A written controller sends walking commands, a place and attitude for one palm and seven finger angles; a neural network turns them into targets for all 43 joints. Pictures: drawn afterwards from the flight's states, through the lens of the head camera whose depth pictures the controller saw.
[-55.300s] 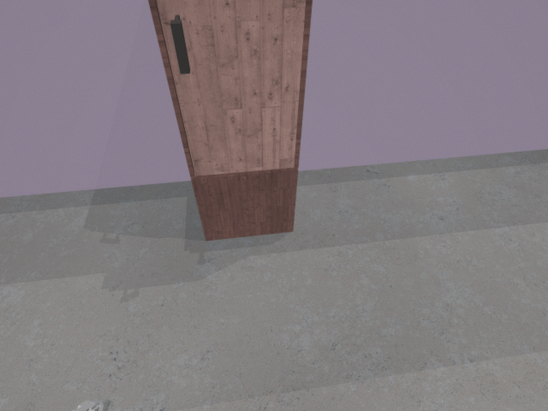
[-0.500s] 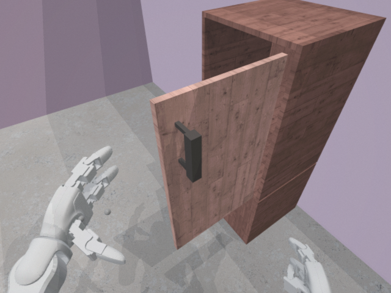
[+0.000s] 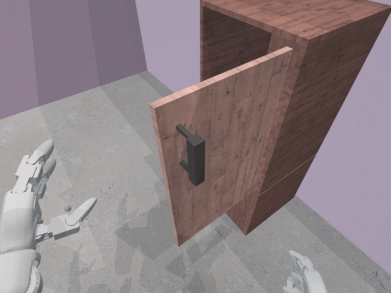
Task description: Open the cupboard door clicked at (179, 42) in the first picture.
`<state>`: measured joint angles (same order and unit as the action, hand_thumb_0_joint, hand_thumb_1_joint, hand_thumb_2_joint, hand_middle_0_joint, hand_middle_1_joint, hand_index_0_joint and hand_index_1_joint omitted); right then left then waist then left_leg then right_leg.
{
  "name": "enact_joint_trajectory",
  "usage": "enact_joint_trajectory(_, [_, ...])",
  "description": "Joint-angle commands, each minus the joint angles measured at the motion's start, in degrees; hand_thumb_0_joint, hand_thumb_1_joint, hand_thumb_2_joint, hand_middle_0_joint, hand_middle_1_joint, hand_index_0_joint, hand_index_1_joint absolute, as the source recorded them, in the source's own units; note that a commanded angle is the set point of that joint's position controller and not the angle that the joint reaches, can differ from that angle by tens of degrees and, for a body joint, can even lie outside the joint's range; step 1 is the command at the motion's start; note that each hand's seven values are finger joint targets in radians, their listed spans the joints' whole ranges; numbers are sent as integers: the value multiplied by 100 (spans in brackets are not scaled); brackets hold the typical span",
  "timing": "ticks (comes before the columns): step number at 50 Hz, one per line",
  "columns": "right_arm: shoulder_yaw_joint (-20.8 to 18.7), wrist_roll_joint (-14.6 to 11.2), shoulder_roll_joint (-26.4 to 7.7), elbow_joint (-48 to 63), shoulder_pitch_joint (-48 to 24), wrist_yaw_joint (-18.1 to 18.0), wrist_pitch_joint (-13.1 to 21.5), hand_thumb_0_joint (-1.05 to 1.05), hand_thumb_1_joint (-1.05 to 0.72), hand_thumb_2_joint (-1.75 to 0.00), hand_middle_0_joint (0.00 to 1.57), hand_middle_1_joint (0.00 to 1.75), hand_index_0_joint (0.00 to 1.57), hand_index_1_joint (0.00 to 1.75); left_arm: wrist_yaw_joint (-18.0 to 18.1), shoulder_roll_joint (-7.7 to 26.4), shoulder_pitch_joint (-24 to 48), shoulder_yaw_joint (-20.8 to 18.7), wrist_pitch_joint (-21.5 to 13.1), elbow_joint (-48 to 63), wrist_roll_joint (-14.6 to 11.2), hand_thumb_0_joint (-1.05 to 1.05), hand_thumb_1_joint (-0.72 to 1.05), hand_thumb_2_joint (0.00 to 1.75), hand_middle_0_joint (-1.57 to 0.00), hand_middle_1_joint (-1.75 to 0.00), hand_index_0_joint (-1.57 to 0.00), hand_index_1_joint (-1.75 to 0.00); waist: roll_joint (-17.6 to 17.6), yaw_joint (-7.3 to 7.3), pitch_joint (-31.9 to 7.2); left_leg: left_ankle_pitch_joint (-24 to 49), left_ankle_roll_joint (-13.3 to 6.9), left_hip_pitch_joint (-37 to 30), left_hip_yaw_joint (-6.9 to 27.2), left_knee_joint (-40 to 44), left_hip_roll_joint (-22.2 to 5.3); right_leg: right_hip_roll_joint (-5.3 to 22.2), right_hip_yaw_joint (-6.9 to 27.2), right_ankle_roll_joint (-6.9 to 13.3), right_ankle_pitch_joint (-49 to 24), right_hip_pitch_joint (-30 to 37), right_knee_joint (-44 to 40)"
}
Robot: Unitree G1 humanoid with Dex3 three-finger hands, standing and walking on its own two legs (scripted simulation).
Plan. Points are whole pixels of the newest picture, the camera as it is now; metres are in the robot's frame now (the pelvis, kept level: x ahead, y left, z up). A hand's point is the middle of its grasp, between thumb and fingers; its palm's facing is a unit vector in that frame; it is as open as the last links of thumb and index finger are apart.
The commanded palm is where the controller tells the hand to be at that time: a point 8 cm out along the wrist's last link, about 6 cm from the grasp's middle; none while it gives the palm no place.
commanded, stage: draw the hand back to the body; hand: left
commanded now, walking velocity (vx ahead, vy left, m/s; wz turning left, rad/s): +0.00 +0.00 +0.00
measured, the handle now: (189, 154) +0.35 +0.06 +0.12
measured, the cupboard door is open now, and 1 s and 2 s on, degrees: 91 91 91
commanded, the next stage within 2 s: step back with the hand held close in 0.58 s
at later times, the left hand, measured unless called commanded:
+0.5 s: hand (54, 203) +0.20 +0.25 +0.15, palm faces +0.46 -0.81 -0.37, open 7.5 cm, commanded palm +0.15 +0.29 +0.17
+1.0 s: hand (50, 216) +0.18 +0.25 +0.14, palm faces +0.34 -0.80 -0.49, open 7.4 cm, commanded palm +0.12 +0.29 +0.17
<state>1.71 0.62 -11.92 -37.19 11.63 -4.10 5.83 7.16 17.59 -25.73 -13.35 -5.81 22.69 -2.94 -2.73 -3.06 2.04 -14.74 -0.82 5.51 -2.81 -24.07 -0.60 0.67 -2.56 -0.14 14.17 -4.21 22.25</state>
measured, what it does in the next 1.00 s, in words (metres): stands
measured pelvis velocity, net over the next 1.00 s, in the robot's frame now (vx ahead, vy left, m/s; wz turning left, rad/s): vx -0.03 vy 0.00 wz -0.03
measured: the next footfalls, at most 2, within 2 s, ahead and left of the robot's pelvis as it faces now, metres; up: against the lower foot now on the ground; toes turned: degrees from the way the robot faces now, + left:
right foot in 1.82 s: -0.24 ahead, -0.10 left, +0.00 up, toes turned -1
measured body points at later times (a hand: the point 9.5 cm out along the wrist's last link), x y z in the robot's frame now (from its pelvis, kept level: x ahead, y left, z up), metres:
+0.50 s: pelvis +0.01 -0.01 +0.00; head +0.00 -0.02 +0.45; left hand +0.17 +0.29 +0.17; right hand +0.20 -0.22 -0.09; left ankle -0.01 +0.11 -0.74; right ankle -0.02 -0.12 -0.74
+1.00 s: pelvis -0.03 +0.00 +0.00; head -0.01 -0.01 +0.45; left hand +0.16 +0.29 +0.17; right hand +0.15 -0.26 -0.08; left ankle -0.01 +0.11 -0.74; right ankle -0.02 -0.12 -0.74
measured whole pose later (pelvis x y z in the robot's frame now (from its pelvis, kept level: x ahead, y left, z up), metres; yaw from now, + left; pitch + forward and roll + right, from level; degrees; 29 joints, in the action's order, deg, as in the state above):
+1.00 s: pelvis -0.03 +0.00 +0.00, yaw -2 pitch +0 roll -1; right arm -1.4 -0.8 -14.2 -32.4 9.1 -4.6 -0.2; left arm 7.2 22.7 -31.4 -21.4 -7.6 26.0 -3.2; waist -2.1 -0.4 1.9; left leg -13.5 -0.7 13.5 -4.3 -26.9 -1.7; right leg -0.3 -1.1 -0.1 12.1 -12.7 24.7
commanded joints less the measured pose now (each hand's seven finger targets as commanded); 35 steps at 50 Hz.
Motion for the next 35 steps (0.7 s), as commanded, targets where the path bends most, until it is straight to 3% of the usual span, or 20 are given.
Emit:
enact_joint_trajectory(1, [-257,-31,-651,1004,-811,-14,309,0,-90,-90,20,30,20,30,81,942,413,-793,-383,1245,7,0,58,76,-19,-30,-19,-30,-150,-78,-586,1640,43,-93,174,338,-105,-74,36,126,-1298,88,-237])
enact_joint_trajectory(10, [-323,-58,-681,952,-767,-9,246,0,-90,-90,20,30,20,30,113,1269,465,-1312,-343,1155,-44,0,90,90,-20,-30,-20,-30,-100,-81,-604,2074,53,-204,117,232,-132,-90,48,103,-1652,76,-279])
enact_joint_trajectory(13, [-319,-52,-677,958,-756,-2,246,0,-90,-90,20,30,20,30,94,1030,466,-1060,-300,1076,-49,0,90,90,-20,-30,-20,-30,-144,-36,-557,2074,43,-225,115,252,-127,-75,27,72,-1610,-2,-269])
enact_joint_trajectory(20, [-321,-41,-691,960,-787,-3,244,0,-90,-90,20,30,20,30,134,1258,503,-1214,-296,1172,-23,0,90,90,-20,-30,-20,-30,-155,-86,-649,1979,45,-239,130,256,-96,-79,43,97,-1620,113,-294])
enact_joint_trajectory(23, [-315,-39,-654,973,-785,2,248,0,-90,-90,20,30,20,30,118,1184,434,-1189,-312,1254,-37,0,90,90,-20,-30,-20,-30,-168,-77,-732,2071,40,-265,106,228,-82,-76,46,87,-1729,142,-279])
enact_joint_trajectory(29, [-318,-43,-637,949,-802,0,235,0,-90,-90,20,30,20,30,105,1158,392,-1188,-302,1128,-47,0,90,90,-20,-30,-20,-30,-146,-65,-607,1947,32,-226,67,237,-83,-77,60,70,-1715,74,-332])
enact_joint_trajectory(31, [-316,-48,-639,956,-828,-3,222,0,-90,-90,20,30,20,30,96,1103,381,-1136,-300,1009,-62,0,90,90,-20,-30,-20,-30,50,-53,-449,1755,20,-189,64,265,-84,-81,59,61,-1585,-1,-391])
enact_joint_trajectory(34, [-328,-49,-639,948,-838,-3,228,0,-90,-90,20,30,20,30,99,1164,413,-1199,-340,1022,-65,0,90,90,-20,-30,-20,-30,43,-72,-524,1616,6,-187,68,283,-72,-74,78,62,-1465,24,-418])
enact_joint_trajectory(35, [-333,-67,-649,978,-887,-21,253,0,-90,-90,20,30,20,30,132,1479,628,-1431,-383,1398,-73,0,90,90,-20,-30,-20,-30,-130,-114,-646,1594,12,-224,68,257,-64,-65,113,74,-1478,108,-427])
